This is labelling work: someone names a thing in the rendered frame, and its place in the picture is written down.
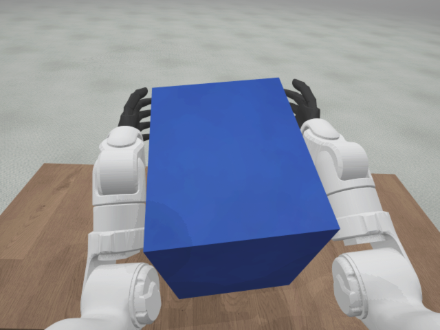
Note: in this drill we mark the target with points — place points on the right robot forearm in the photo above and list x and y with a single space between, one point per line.
343 169

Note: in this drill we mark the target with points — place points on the left robot forearm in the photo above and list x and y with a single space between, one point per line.
119 196

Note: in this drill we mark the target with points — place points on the carton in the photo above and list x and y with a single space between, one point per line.
233 199

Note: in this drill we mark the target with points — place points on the table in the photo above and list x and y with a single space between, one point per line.
44 247

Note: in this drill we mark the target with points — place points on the left robot upper arm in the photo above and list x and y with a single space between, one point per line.
122 296

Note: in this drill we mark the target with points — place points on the robot left hand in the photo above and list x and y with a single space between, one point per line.
132 115

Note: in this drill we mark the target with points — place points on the robot right hand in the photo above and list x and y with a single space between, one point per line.
307 107

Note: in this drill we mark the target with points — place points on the right robot upper arm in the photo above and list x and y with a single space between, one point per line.
379 287

